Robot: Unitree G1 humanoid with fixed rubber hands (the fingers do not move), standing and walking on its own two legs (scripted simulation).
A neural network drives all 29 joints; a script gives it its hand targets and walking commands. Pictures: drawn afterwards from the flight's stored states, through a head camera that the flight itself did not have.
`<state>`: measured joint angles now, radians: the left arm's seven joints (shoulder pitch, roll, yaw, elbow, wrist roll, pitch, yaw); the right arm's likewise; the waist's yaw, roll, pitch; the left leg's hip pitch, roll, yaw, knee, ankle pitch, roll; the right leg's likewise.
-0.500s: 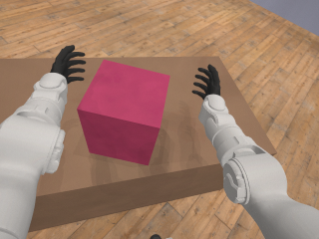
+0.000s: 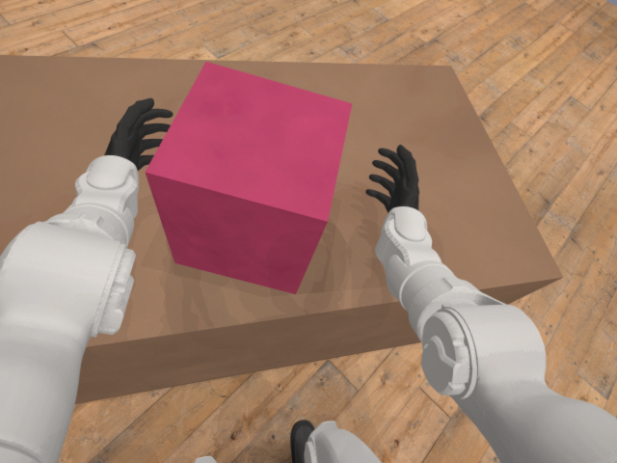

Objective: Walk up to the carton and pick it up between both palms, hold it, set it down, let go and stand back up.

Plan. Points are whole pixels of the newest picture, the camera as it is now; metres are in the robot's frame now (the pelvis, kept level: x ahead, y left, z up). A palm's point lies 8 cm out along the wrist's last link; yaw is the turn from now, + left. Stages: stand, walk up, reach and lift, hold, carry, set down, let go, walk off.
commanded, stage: reach and lift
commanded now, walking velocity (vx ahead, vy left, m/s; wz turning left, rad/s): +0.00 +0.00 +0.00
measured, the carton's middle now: (255, 190) +0.51 -0.01 -0.04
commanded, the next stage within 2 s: none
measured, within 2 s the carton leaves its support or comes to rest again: neither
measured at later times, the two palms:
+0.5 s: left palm (140, 178) +0.50 +0.14 +0.01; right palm (384, 207) +0.42 -0.18 +0.02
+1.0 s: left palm (143, 183) +0.49 +0.14 +0.01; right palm (362, 230) +0.40 -0.15 +0.00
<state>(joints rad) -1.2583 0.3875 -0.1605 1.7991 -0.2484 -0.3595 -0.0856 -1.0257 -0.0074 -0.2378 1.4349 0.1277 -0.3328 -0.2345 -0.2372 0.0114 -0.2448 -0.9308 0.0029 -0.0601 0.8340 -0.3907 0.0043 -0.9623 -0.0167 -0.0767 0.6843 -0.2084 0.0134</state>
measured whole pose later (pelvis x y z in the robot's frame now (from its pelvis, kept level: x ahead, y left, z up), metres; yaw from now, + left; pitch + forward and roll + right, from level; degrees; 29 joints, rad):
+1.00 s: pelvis +0.00 +0.02 +0.00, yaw -1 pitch +28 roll -5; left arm -1.22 0.28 0.43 1.66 0.33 -0.45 0.00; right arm -0.94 0.15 -0.93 1.25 -0.52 -0.57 -0.18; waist -0.15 0.03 -0.13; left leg -0.96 0.01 -0.06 0.88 -0.41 0.01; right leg -0.95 -0.01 -0.09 0.67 -0.19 0.03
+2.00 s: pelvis +0.00 +0.00 +0.01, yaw +3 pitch +30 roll -5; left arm -1.16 0.22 0.58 1.55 0.49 -0.42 -0.02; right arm -0.87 0.20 -0.97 1.19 -0.55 -0.62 -0.21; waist -0.16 0.02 -0.15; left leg -0.93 0.03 -0.07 0.73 -0.32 0.00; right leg -0.90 -0.02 -0.15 0.52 -0.14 0.00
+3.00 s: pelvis -0.01 +0.00 +0.02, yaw +2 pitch +26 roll -4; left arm -1.06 0.18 0.26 1.72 0.15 -0.56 0.06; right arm -0.77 0.12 -0.72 1.27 -0.39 -0.58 -0.23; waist -0.13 0.05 -0.19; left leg -0.85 0.03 -0.03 0.71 -0.31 0.02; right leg -0.84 -0.02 -0.11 0.50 -0.12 0.01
